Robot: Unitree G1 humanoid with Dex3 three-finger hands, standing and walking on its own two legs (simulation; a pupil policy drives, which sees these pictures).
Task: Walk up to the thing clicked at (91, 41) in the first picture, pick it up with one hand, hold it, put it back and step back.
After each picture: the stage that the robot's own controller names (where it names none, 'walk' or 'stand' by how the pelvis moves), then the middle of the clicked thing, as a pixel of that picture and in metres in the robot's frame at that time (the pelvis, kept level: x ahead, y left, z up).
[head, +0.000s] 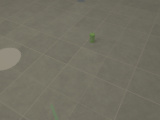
stand; (92, 37) +1.61 -0.10 -0.72
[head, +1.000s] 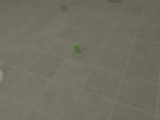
walk; (76, 48) +1.48 +0.20 -0.71
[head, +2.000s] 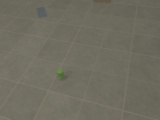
walk; (60, 74) +0.92 +0.30 -0.71
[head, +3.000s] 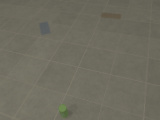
walk; (63, 111) +0.59 +0.23 -0.71
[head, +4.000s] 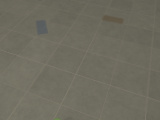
stand; out of the picture +0.44 +0.20 -0.70
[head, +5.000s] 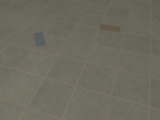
stand; out of the picture +0.38 +0.20 -0.72
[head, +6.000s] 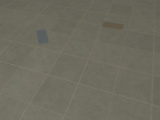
stand; out of the picture +0.39 +0.19 -0.72
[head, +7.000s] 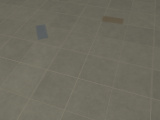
stand; out of the picture +0.41 +0.20 -0.72
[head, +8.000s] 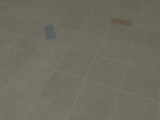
stand; out of the picture +0.42 +0.16 -0.71
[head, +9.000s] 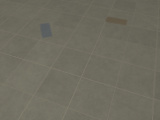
stand; out of the picture +0.43 +0.16 -0.72
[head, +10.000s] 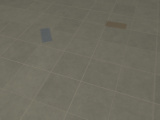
stand; out of the picture +0.43 +0.17 -0.72
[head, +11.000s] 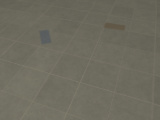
stand; out of the picture +0.43 +0.17 -0.72
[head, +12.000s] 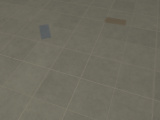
go down; out of the picture +0.43 +0.17 -0.72
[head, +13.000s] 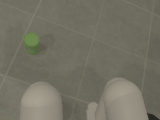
go down; (32, 44) +0.53 +0.18 -0.30
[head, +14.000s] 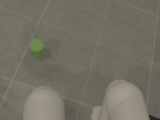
close in; (37, 49) +0.53 +0.16 -0.31
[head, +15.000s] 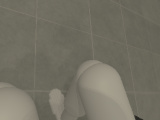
close in; out of the picture +0.53 +0.22 -0.23
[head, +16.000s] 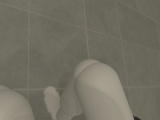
close; out of the picture +0.52 +0.23 -0.24
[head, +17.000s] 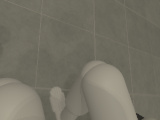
lift; out of the picture +0.47 +0.18 -0.24
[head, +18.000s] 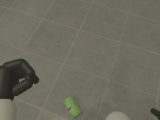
lift; (72, 107) +0.37 +0.07 -0.53
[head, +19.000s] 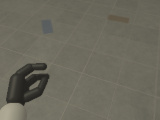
close; out of the picture +0.34 +0.07 -0.70
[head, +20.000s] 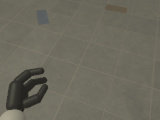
stand; out of the picture +0.33 +0.08 -0.69
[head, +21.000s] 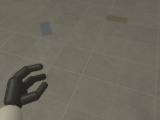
stand; out of the picture +0.32 +0.07 -0.70
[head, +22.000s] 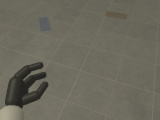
stand; out of the picture +0.34 +0.07 -0.69
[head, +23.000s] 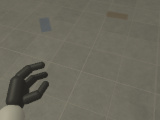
stand; out of the picture +0.33 +0.07 -0.69
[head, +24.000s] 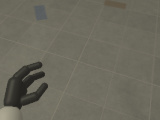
stand; out of the picture +0.34 +0.06 -0.67
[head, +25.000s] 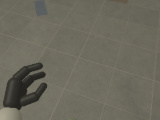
stand; out of the picture +0.35 +0.07 -0.66
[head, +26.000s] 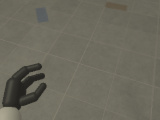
stand; out of the picture +0.34 +0.06 -0.67
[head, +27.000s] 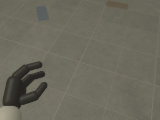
stand; out of the picture +0.35 +0.06 -0.66
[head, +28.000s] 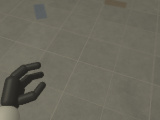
stand; out of the picture +0.35 +0.05 -0.66
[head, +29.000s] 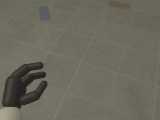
stand; out of the picture +0.36 +0.05 -0.65
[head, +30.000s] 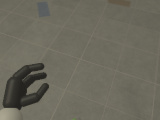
stand; out of the picture +0.36 +0.04 -0.65
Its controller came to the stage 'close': yes
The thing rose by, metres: 0.01
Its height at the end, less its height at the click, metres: -0.02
